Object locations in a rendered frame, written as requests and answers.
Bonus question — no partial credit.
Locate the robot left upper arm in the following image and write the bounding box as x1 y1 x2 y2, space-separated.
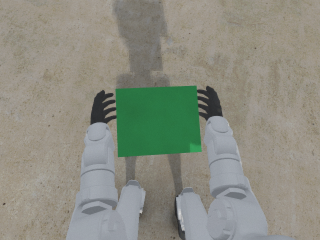
66 209 128 240

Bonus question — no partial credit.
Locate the robot left hand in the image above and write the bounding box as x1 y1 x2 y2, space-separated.
90 90 117 125

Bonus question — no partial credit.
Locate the carton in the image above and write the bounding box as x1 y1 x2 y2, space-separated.
115 85 202 157

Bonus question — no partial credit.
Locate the robot left forearm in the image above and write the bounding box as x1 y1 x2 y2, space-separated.
66 122 118 239

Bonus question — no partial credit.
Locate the right robot thigh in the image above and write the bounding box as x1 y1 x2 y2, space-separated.
176 192 214 240

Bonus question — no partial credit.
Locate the robot right upper arm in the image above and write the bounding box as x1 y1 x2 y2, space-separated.
206 196 296 240

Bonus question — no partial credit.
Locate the robot thigh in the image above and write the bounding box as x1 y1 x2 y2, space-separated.
176 192 214 240
115 185 146 240

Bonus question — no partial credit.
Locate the robot right forearm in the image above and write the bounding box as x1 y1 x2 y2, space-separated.
203 116 268 225

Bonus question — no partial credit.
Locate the left robot thigh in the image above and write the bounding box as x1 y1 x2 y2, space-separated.
115 185 146 240

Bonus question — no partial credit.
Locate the robot right hand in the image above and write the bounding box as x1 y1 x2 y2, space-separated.
197 86 223 121

